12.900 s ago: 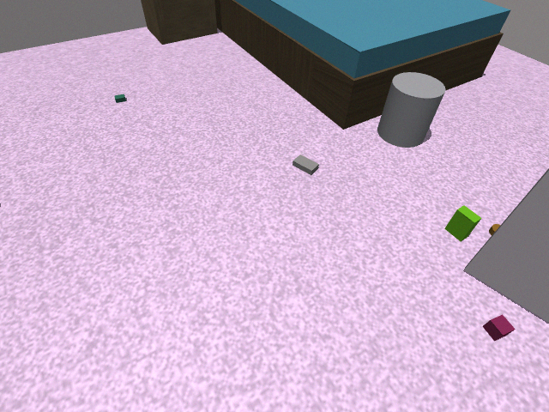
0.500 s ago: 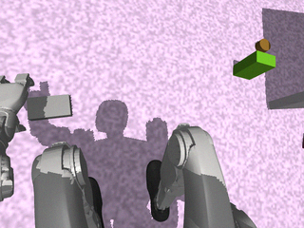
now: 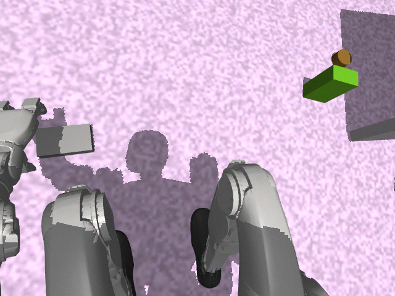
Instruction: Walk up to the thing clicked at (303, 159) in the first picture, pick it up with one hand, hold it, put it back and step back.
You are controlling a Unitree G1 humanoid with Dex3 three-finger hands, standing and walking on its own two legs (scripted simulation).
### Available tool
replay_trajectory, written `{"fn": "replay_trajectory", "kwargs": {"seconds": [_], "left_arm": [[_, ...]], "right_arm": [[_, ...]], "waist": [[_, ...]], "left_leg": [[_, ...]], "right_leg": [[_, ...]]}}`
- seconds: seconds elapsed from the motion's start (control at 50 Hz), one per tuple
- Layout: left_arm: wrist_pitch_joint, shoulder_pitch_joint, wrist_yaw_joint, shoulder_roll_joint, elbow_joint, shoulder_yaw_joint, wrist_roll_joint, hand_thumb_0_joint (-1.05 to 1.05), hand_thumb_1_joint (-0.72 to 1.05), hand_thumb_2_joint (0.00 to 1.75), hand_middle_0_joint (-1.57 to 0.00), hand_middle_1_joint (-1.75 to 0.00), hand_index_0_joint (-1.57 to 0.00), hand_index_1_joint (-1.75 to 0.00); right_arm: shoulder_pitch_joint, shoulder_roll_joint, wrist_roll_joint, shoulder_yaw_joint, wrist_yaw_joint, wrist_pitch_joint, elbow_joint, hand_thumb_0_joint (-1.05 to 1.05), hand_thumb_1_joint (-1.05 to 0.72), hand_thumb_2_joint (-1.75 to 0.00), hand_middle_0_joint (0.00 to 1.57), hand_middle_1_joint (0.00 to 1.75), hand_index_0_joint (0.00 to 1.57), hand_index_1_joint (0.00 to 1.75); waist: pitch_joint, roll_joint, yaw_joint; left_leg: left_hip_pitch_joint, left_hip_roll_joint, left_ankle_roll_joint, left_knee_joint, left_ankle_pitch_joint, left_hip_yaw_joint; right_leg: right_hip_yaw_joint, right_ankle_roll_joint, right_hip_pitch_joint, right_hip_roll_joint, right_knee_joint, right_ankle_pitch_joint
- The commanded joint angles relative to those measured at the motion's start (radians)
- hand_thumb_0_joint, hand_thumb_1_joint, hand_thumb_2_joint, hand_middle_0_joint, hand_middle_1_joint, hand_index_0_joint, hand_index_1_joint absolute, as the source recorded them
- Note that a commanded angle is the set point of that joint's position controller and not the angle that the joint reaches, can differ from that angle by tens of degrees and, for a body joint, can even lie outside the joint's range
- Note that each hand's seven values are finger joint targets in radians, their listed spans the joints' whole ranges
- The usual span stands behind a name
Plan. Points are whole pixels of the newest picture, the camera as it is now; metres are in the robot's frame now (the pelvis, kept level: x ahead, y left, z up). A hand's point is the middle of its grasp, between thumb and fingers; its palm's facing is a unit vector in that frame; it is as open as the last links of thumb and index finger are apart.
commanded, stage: rise first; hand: left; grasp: from above
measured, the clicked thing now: (65, 140) +0.46 +0.23 -0.31
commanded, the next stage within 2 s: approach in 0.18 s
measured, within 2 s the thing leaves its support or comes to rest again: neither
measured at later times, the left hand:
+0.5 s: hand (35, 137) +0.44 +0.26 -0.19, palm faces -0.46 -0.05 -0.89, open 13.8 cm
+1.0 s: hand (30, 143) +0.43 +0.27 -0.20, palm faces -0.52 -0.08 -0.85, open 14.3 cm
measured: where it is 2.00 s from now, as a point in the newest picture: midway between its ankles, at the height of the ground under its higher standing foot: (166, 273)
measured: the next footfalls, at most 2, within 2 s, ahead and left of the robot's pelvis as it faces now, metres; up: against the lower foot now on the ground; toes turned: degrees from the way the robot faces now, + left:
none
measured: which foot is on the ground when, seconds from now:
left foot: down 0.00-1.00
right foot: down 0.00-1.00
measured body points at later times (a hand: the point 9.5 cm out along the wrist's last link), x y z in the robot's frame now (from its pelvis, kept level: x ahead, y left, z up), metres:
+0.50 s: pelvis +0.00 +0.00 -0.01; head +0.24 +0.06 +0.37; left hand +0.46 +0.26 -0.14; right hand +0.05 -0.28 -0.11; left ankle +0.07 +0.11 -0.29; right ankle +0.10 -0.11 -0.29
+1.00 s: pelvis +0.00 +0.00 +0.00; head +0.26 +0.04 +0.36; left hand +0.45 +0.28 -0.15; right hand -0.01 -0.27 -0.10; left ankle +0.07 +0.11 -0.29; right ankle +0.10 -0.11 -0.29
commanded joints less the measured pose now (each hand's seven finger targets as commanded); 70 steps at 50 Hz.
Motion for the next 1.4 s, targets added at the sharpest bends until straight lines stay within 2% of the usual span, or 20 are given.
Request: {"fn": "replay_trajectory", "kwargs": {"seconds": [0.0,0.18,0.22,0.28,0.34,0.48,0.58,0.62,0.7,0.74,0.76,0.86,0.88,0.94,1.06,1.12,1.22,1.26,1.32,1.38], "left_arm": [[-0.010,-0.279,0.041,0.237,-0.114,0.024,-0.012,0.00,-0.37,0.89,-0.27,-0.81,-0.24,-0.84],[-0.008,-0.244,0.055,0.238,-0.092,0.034,-0.012,0.00,-0.38,0.89,-0.26,-0.82,-0.23,-0.85],[-0.009,-0.281,0.053,0.233,-0.048,0.016,-0.002,0.00,-0.38,0.89,-0.26,-0.81,-0.23,-0.84],[-0.009,-0.254,0.063,0.285,-0.146,0.058,-0.007,0.00,-0.44,0.93,-0.20,-0.86,-0.18,-0.89],[-0.006,-0.363,0.056,0.166,-0.048,-0.023,-0.001,0.00,-0.52,1.00,-0.11,-0.95,-0.10,-0.97],[0.000,-0.508,0.081,0.110,-0.039,-0.101,0.003,0.00,-0.56,1.04,-0.08,-1.00,-0.06,-1.02],[0.065,-0.444,0.141,0.211,0.045,-0.012,0.036,0.00,-0.58,1.06,-0.08,-0.99,-0.06,-1.01],[0.102,-0.404,0.150,0.223,0.090,0.011,0.047,0.00,-0.58,1.06,-0.07,-0.99,-0.05,-1.01],[0.153,-0.323,0.139,0.299,0.036,0.096,0.015,0.00,-0.61,1.07,-0.07,-0.99,-0.04,-1.02],[0.161,-0.267,0.106,0.281,0.062,0.087,-0.011,0.00,-0.61,1.06,-0.07,-1.00,-0.04,-1.02],[0.158,-0.240,0.094,0.325,0.006,0.129,-0.027,0.00,-0.61,1.08,-0.07,-0.99,-0.03,-1.02],[0.089,-0.238,-0.005,0.288,-0.099,0.101,-0.090,0.00,-0.61,1.08,-0.07,-1.00,-0.03,-1.04],[0.067,-0.279,-0.026,0.218,-0.109,0.041,-0.097,0.00,-0.61,1.07,-0.07,-1.00,-0.04,-1.03],[-0.005,-0.354,-0.055,0.161,-0.245,-0.035,-0.121,0.00,-0.61,1.07,-0.08,-0.99,-0.04,-1.03],[-0.058,-0.451,0.025,0.111,-0.246,-0.131,-0.055,0.00,-0.61,1.08,-0.09,-0.95,-0.04,-1.00],[-0.022,-0.429,0.105,0.156,-0.264,-0.084,0.004,0.00,-0.61,1.10,-0.09,-0.93,-0.04,-0.99],[0.105,-0.373,0.168,0.203,0.018,0.012,0.064,0.00,-0.61,1.13,-0.10,-0.90,-0.02,-0.98],[0.143,-0.309,0.160,0.226,0.045,0.061,0.039,0.00,-0.61,1.12,-0.09,-0.91,-0.02,-0.98],[0.168,-0.274,0.103,0.182,0.079,0.053,-0.016,0.00,-0.61,1.11,-0.07,-0.93,0.00,-1.00],[0.142,-0.303,0.027,0.094,0.082,-0.021,-0.071,0.00,-0.61,1.08,-0.07,-0.97,-0.02,-1.03]], "right_arm": [[0.207,-0.242,-0.005,-0.074,-0.009,-0.007,-0.002,0.00,-0.90,-0.90,0.20,0.30,0.20,0.30],[0.192,-0.247,-0.011,-0.082,-0.009,-0.006,0.000,0.00,-0.90,-0.90,0.20,0.30,0.20,0.30],[0.192,-0.239,-0.018,-0.063,-0.004,-0.007,0.002,0.00,-0.90,-0.90,0.20,0.30,0.20,0.30],[0.195,-0.270,-0.009,-0.102,-0.015,-0.005,-0.002,0.00,-0.90,-0.89,0.20,0.30,0.20,0.30],[0.198,-0.243,-0.022,-0.062,-0.001,-0.013,0.008,0.00,-0.89,-0.89,0.20,0.30,0.20,0.30],[0.213,-0.250,-0.028,-0.035,0.004,-0.033,0.029,0.00,-0.89,-0.89,0.20,0.30,0.20,0.30],[0.205,-0.267,-0.041,-0.022,0.029,-0.036,0.001,0.00,-0.89,-0.89,0.20,0.30,0.20,0.30],[0.202,-0.272,-0.043,-0.017,0.046,-0.034,-0.023,0.00,-0.89,-0.89,0.20,0.30,0.20,0.30],[0.228,-0.286,-0.027,-0.040,0.063,-0.019,-0.057,0.00,-0.90,-0.89,0.20,0.30,0.20,0.30],[0.227,-0.271,-0.014,-0.041,0.069,-0.019,-0.065,0.00,-0.90,-0.89,0.20,0.30,0.20,0.30],[0.242,-0.281,-0.006,-0.053,0.065,-0.015,-0.062,0.00,-0.90,-0.89,0.20,0.30,0.20,0.30],[0.271,-0.273,0.014,-0.076,0.050,-0.020,-0.046,0.00,-0.90,-0.90,0.20,0.30,0.20,0.30],[0.258,-0.256,0.020,-0.066,0.049,-0.025,-0.043,0.00,-0.90,-0.90,0.20,0.30,0.20,0.30],[0.257,-0.248,0.020,-0.063,0.032,-0.031,-0.018,0.00,-0.90,-0.90,0.20,0.30,0.20,0.30],[0.237,-0.243,-0.013,-0.059,0.024,-0.046,0.020,0.00,-0.90,-0.90,0.20,0.30,0.20,0.30],[0.224,-0.268,-0.013,-0.081,0.023,-0.041,0.021,0.00,-0.90,-0.89,0.20,0.30,0.20,0.30],[0.210,-0.292,-0.016,-0.069,0.046,-0.022,-0.006,0.00,-0.90,-0.90,0.20,0.30,0.20,0.30],[0.203,-0.297,-0.009,-0.071,0.050,-0.019,-0.025,0.00,-0.90,-0.90,0.20,0.30,0.20,0.30],[0.207,-0.282,0.000,-0.083,0.058,-0.021,-0.036,0.00,-0.89,-0.90,0.20,0.30,0.20,0.30],[0.213,-0.255,0.014,-0.062,0.056,-0.031,-0.036,0.00,-0.90,-0.90,0.20,0.30,0.20,0.30]], "waist": [[-0.645,0.252,-0.019],[-0.654,0.246,0.002],[-0.601,0.214,-0.033],[-0.691,0.276,0.024],[-0.590,0.234,-0.079],[-0.620,0.310,-0.119],[-0.634,0.381,-0.066],[-0.601,0.346,-0.078],[-0.667,0.335,-0.045],[-0.618,0.250,-0.058],[-0.656,0.260,-0.028],[-0.661,0.201,-0.032],[-0.622,0.194,-0.062],[-0.655,0.241,-0.075],[-0.645,0.323,-0.070],[-0.715,0.399,-0.034],[-0.567,0.313,-0.060],[-0.596,0.286,-0.037],[-0.604,0.213,-0.056],[-0.569,0.172,-0.097]], "left_leg": [[0.506,-0.069,-0.030,-0.246,0.214,0.016],[0.486,-0.072,-0.028,-0.248,0.195,0.022],[0.445,-0.074,-0.023,-0.227,0.178,0.024],[0.503,-0.074,-0.030,-0.257,0.210,0.029],[0.479,-0.067,-0.029,-0.228,0.181,0.008],[0.525,-0.068,-0.038,-0.234,0.174,-0.008],[0.556,-0.065,-0.050,-0.264,0.190,-0.017],[0.517,-0.066,-0.045,-0.250,0.221,-0.004],[0.499,-0.071,-0.032,-0.245,0.282,0.018],[0.423,-0.074,-0.016,-0.222,0.253,0.029],[0.422,-0.076,-0.014,-0.240,0.259,0.028],[0.369,-0.071,-0.010,-0.224,0.198,0.031],[0.366,-0.069,-0.012,-0.203,0.172,0.031],[0.423,-0.064,-0.028,-0.205,0.148,0.011],[0.550,-0.059,-0.050,-0.226,0.151,-0.012],[0.649,-0.057,-0.063,-0.273,0.207,-0.017],[0.519,-0.066,-0.045,-0.274,0.203,0.000],[0.492,-0.075,-0.032,-0.271,0.229,0.014],[0.439,-0.079,-0.015,-0.257,0.214,0.026],[0.387,-0.076,-0.010,-0.240,0.181,0.016]], "right_leg": [[-0.021,0.019,0.322,0.085,-0.212,0.201],[-0.017,0.016,0.333,0.087,-0.225,0.185],[-0.019,0.020,0.323,0.088,-0.223,0.180],[-0.008,0.014,0.359,0.085,-0.223,0.195],[-0.034,0.022,0.275,0.092,-0.210,0.183],[-0.052,0.024,0.272,0.092,-0.206,0.186],[-0.056,0.017,0.275,0.090,-0.188,0.209],[-0.054,0.019,0.293,0.095,-0.186,0.246],[-0.036,0.017,0.390,0.096,-0.197,0.297],[-0.025,0.021,0.417,0.099,-0.214,0.286],[-0.023,0.021,0.440,0.096,-0.222,0.281],[-0.001,0.028,0.484,0.092,-0.252,0.230],[0.005,0.026,0.444,0.092,-0.256,0.204],[-0.009,0.017,0.399,0.093,-0.268,0.157],[-0.044,0.013,0.289,0.098,-0.228,0.160],[-0.050,0.008,0.286,0.093,-0.207,0.207],[-0.046,0.009,0.260,0.093,-0.216,0.218],[-0.034,0.015,0.314,0.090,-0.223,0.236],[-0.024,0.023,0.378,0.094,-0.245,0.237],[-0.020,0.025,0.378,0.091,-0.252,0.214]]}}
